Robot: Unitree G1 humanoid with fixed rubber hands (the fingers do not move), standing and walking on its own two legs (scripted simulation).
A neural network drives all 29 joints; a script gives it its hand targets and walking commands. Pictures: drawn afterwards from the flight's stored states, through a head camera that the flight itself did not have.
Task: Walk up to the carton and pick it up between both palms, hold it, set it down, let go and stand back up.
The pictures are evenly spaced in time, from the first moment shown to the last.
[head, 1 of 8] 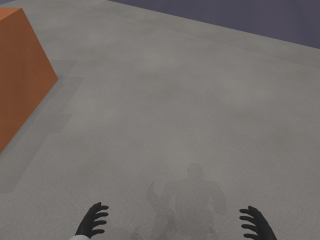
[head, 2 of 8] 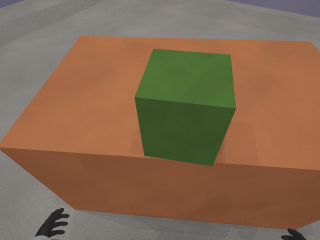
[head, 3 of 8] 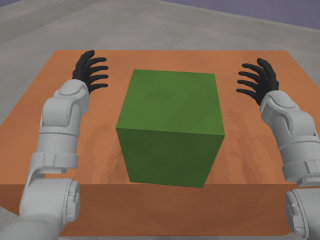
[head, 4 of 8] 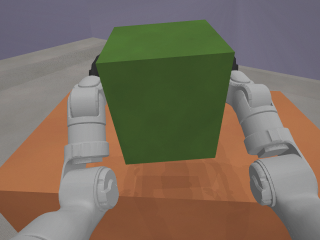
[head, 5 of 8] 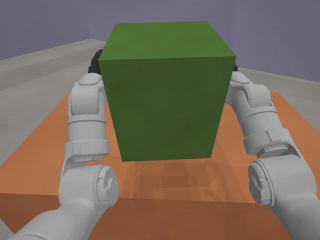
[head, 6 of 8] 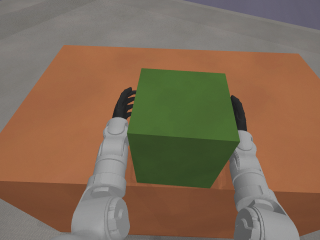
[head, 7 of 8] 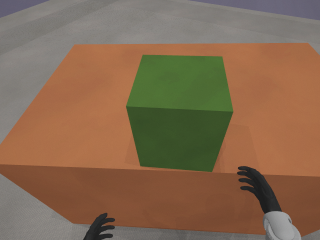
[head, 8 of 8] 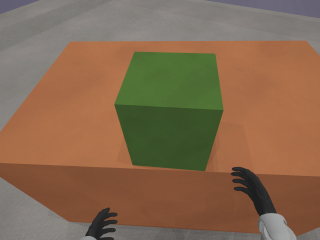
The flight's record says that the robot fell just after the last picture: no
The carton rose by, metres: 0.22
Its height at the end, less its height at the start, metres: +0.00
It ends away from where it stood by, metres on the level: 0.01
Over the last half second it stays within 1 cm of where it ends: yes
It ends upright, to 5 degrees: yes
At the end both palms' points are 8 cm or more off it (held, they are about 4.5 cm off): yes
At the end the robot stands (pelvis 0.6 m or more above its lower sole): yes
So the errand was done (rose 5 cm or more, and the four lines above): yes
